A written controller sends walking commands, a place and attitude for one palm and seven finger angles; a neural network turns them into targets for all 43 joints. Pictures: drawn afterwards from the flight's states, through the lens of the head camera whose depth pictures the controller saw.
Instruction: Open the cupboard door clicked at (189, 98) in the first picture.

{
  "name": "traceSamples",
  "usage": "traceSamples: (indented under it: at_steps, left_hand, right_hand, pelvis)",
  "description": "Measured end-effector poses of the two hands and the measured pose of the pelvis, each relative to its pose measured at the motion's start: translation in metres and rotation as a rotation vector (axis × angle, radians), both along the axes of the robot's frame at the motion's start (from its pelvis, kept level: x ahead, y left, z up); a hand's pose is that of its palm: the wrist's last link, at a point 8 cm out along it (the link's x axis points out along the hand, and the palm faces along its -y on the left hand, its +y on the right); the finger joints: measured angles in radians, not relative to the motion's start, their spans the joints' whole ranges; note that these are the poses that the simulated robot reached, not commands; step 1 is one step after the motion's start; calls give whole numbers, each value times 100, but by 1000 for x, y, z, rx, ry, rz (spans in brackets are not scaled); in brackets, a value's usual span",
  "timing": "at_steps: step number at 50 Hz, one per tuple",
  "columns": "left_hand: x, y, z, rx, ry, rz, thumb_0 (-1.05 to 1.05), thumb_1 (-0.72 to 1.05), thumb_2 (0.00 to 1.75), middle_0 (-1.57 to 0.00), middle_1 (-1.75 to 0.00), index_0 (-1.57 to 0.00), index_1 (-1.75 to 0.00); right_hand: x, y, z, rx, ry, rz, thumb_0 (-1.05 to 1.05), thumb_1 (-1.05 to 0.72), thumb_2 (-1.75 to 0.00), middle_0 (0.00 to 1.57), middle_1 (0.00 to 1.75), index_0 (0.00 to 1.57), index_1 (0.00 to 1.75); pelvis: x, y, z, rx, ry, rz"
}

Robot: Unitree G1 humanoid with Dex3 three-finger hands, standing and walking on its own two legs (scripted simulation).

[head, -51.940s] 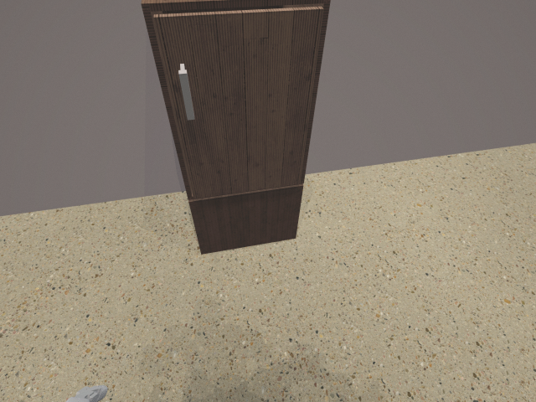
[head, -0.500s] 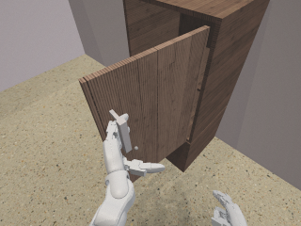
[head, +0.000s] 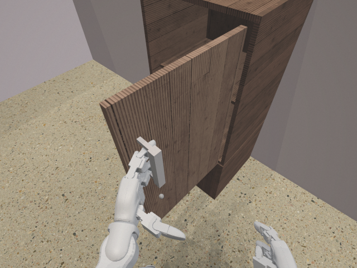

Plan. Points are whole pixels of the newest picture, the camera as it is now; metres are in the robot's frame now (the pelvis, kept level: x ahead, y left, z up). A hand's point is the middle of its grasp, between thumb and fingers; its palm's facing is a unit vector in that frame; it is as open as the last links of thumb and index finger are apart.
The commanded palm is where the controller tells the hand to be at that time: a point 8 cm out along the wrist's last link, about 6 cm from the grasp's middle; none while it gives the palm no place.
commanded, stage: slide the hand sideways off the handle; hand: left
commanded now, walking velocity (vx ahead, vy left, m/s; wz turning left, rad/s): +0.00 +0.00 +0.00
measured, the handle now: (151, 163) +0.32 +0.08 +0.08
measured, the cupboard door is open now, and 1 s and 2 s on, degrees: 88 87 87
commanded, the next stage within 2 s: draw the hand back to the body in 0.68 s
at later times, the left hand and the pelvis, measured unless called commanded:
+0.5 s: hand (132, 221) +0.20 +0.10 +0.08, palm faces +0.03 -1.00 -0.01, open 16.1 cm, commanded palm +0.16 +0.16 +0.08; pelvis +0.02 -0.01 -0.01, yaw +1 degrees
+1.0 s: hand (109, 224) +0.18 +0.13 +0.10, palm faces +0.01 -1.00 -0.06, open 16.3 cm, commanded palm +0.15 +0.19 +0.11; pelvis +0.00 +0.00 -0.01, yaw +1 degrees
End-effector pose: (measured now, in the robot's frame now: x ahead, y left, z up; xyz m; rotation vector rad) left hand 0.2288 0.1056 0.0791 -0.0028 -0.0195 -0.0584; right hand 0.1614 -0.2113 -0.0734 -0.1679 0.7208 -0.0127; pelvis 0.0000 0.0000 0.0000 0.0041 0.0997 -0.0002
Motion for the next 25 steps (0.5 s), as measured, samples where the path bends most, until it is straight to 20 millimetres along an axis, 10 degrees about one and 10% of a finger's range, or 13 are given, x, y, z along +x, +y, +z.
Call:
traceSamples:
  at_steps: [25]
  left_hand:
    - [-54, 47, 1, 9, 43, 88, -1, -50, 30, -19, -32, -19, -32]
  right_hand:
    - [33, -15, -3, -12, -61, 4, 1, -91, -90, 20, 30, 20, 30]
  pelvis:
    - [17, -12, -10, 1, 48, 17]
